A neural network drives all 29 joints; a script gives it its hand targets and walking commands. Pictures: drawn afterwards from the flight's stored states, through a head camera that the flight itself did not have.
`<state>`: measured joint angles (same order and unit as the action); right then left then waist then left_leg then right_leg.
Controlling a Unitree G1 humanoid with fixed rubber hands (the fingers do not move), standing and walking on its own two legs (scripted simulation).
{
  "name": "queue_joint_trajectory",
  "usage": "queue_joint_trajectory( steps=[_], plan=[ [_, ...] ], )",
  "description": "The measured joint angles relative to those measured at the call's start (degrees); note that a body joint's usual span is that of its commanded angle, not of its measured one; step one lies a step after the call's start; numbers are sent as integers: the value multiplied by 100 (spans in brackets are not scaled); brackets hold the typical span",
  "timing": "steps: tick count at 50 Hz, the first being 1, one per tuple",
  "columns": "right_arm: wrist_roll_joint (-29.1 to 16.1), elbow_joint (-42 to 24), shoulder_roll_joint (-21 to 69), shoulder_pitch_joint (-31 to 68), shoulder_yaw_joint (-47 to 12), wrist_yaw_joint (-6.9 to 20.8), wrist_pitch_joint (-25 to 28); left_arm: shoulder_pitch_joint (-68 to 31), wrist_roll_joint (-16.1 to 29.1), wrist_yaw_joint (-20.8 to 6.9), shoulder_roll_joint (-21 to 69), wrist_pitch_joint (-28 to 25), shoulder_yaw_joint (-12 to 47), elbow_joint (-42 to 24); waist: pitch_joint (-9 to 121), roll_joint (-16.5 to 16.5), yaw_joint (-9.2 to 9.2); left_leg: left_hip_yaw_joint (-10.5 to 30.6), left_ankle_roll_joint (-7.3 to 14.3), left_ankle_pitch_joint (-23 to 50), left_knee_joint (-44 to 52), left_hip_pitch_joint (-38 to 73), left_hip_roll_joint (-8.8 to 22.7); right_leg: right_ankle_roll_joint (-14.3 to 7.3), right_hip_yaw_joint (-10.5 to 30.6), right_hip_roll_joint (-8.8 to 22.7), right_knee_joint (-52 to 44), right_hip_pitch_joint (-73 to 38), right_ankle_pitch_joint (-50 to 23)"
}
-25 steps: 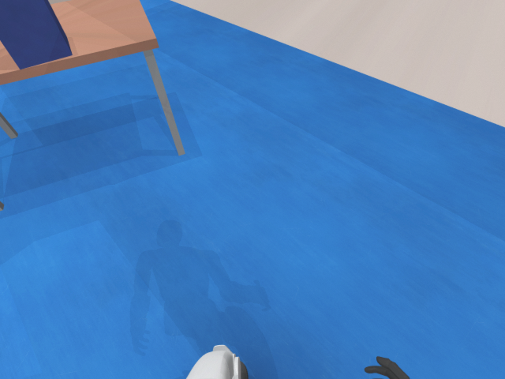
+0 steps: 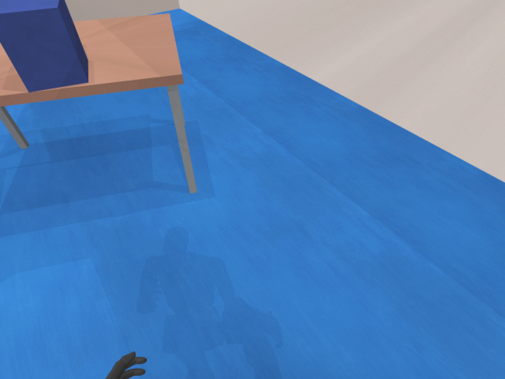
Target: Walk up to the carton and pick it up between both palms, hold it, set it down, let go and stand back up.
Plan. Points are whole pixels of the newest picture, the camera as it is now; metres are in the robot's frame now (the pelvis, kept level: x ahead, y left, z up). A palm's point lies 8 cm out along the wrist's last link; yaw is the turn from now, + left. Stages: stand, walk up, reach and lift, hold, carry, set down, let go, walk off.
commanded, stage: walk up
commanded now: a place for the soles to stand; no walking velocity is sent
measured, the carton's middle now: (45, 41) +1.24 +0.66 +0.06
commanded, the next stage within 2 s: none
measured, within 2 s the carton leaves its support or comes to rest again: neither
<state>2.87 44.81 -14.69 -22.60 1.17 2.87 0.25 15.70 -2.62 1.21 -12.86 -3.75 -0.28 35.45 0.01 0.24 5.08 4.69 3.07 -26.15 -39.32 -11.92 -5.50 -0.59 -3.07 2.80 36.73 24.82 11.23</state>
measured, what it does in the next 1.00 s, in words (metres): walks ahead: left foot, then right foot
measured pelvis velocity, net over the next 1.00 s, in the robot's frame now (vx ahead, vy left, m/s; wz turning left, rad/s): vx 0.46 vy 0.12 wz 0.26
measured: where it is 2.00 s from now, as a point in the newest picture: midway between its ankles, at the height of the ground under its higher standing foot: (141, 274)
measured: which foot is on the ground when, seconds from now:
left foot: down 0.00-0.02, up 0.04-0.42, down 0.44-0.82, up 0.84-1.00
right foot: down 0.00-0.44, up 0.46-0.80, down 0.82-1.00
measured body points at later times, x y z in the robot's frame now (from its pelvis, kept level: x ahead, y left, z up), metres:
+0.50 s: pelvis +0.25 +0.08 -0.01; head +0.29 +0.09 +0.44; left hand +0.14 +0.32 -0.14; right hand +0.46 -0.10 -0.13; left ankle +0.33 +0.20 -0.72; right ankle +0.11 -0.12 -0.68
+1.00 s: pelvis +0.46 +0.12 +0.01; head +0.47 +0.08 +0.46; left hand +0.42 +0.38 -0.09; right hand +0.60 -0.10 -0.14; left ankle +0.45 +0.24 -0.63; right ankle +0.51 +0.00 -0.72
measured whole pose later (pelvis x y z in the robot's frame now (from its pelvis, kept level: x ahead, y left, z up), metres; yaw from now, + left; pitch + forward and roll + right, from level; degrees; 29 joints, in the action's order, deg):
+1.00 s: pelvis +0.46 +0.12 +0.01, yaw +15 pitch -3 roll +0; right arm 4.5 45.0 -17.3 -17.5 1.1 3.2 -2.4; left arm 26.8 -1.7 3.4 -11.3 -3.6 -0.5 40.6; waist -2.3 -5.7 -0.6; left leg -2.4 -4.2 -25.4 -68.6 -31.2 1.9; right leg 0.6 -3.9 4.1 35.5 14.9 17.0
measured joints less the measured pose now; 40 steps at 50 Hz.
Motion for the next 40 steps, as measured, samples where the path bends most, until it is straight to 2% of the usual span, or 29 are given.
queue_joint_trajectory(
  steps=[2,4,6,8,12,16,19,21,22,24,26,27,29,33,36,40],
  plan=[
    [-3,83,-33,-6,-26,34,-38,167,-19,67,97,7,30,98,92,-285,-89,233,-100,-488,-788,-209,120,26,-242,-137,391,-31,329],
    [43,129,1,-13,-57,42,-96,365,22,158,80,10,24,159,125,-309,-217,51,-302,-482,-2110,-726,102,-18,-352,-52,452,-289,1011],
    [120,114,-49,88,-44,34,-146,542,78,209,68,-48,-50,325,34,-329,-410,-243,-475,-242,-3063,-1286,220,1,-441,89,314,-627,969],
    [157,59,-171,287,36,58,-133,776,103,199,62,-139,-89,502,-86,-449,-574,-335,-601,158,-3300,-1796,433,94,-572,174,-70,-1080,815],
    [123,-92,-310,859,130,143,-94,1310,45,157,-4,-271,-130,883,-280,-516,-800,-313,-702,1008,-2663,-2533,822,240,-628,318,-827,-1820,749],
    [72,-250,-134,1352,59,215,-30,1633,9,56,-95,-251,-112,1118,-426,-471,-774,-390,-556,2042,-1158,-2648,1066,374,-835,430,-1192,-2381,922],
    [62,-268,93,1565,-34,243,17,1729,8,-5,-129,-181,-67,1132,-463,-404,-858,-635,-363,2601,-141,-2244,1049,509,-936,491,-1116,-2653,1276],
    [93,-252,213,1638,-80,225,38,1795,-17,-24,-136,-116,-30,1122,-421,-370,-903,-744,-273,2523,264,-1849,943,601,-961,520,-968,-2786,1579],
    [126,-232,267,1661,-86,198,69,1803,-29,-26,-156,-74,-18,1117,-413,-309,-878,-767,-226,2070,418,-1632,849,589,-972,588,-747,-2790,1780],
    [157,-155,393,1700,-72,87,129,1540,-1,-42,-248,47,-17,1087,-612,36,-751,-832,-126,1458,94,-1615,514,285,-705,885,386,-2499,1942],
    [12,-155,333,1560,-51,-60,73,1364,113,-72,-206,148,9,862,-692,-25,-689,-773,-80,1454,-233,-1592,552,102,-133,559,2033,-1842,2131],
    [-85,-133,304,1446,-17,-135,13,1288,145,-93,-195,189,25,774,-677,-36,-634,-759,-75,1345,-262,-1481,568,52,28,411,2703,-1505,2146],
    [-185,-66,216,1168,35,-245,-48,1118,133,-145,-204,199,35,633,-571,-8,-538,-762,-76,1105,3,-1105,585,-24,181,229,3399,-881,1879],
    [-137,95,-13,629,114,-260,80,670,-12,-136,-234,150,-22,316,-406,34,-329,-839,-142,1130,579,-418,612,-18,222,130,3083,39,1590],
    [-29,163,-133,336,117,-225,110,378,-31,-122,-179,102,-50,155,-316,-8,-186,-836,-153,988,761,-129,608,17,166,124,1973,368,1285],
    [57,177,-182,197,67,-108,28,367,-4,-62,-49,-21,-57,94,-236,-105,-128,-883,-192,402,257,-52,643,-18,35,41,293,118,171]
  ],
)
